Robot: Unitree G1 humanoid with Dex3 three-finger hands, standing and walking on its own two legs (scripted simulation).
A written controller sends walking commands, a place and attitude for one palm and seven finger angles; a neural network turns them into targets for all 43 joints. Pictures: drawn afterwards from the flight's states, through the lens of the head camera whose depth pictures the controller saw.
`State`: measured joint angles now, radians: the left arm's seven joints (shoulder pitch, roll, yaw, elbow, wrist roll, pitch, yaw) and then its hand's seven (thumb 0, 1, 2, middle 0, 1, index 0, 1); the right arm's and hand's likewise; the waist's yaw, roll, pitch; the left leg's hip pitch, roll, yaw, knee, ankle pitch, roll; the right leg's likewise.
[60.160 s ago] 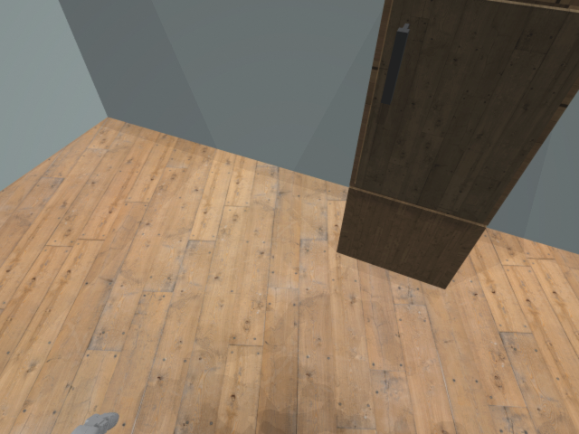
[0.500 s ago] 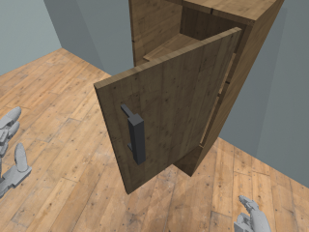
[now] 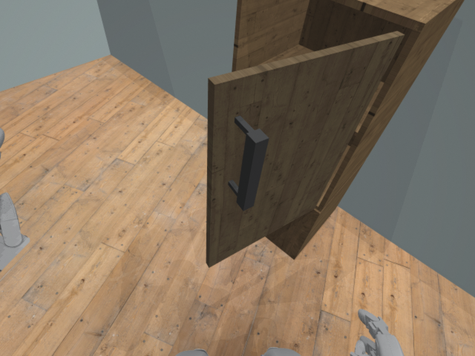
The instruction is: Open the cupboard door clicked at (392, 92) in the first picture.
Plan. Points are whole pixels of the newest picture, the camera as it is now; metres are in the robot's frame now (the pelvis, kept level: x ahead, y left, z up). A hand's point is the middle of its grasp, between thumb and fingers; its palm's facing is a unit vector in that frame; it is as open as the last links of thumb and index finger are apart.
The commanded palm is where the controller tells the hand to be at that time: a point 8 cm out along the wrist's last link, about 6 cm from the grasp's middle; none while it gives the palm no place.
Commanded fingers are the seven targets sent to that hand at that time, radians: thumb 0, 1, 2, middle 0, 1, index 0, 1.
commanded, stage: step back with the hand held close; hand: left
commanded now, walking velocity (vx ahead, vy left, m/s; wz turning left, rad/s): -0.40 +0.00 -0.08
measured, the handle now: (243, 165) +0.40 +0.02 +0.11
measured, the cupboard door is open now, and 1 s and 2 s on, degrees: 74 74 74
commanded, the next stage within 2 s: stop stepping back and stand still in 0.30 s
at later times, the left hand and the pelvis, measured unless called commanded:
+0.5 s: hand out of the picture +0.09 +0.20 +0.21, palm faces +0.22 -0.79 -0.57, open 7.4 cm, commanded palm +0.05 +0.26 +0.19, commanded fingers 0.00 0.90 0.90 -0.20 -0.30 -0.20 -0.30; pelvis -0.13 -0.02 +0.01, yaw -7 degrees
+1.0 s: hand out of the picture +0.02 +0.25 +0.20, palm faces +0.36 -0.76 -0.54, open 7.4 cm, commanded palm -0.02 +0.28 +0.19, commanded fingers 0.00 0.90 0.90 -0.20 -0.30 -0.20 -0.30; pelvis -0.19 +0.00 +0.01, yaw -6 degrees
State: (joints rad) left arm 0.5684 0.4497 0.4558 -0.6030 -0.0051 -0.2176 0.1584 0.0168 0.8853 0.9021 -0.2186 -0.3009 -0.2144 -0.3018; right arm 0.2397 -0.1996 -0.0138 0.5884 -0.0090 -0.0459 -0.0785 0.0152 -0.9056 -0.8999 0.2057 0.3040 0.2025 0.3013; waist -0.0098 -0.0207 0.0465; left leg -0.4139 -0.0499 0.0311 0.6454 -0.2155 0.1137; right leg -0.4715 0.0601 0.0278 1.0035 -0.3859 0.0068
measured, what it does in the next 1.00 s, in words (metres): walks backwards: right foot, then left foot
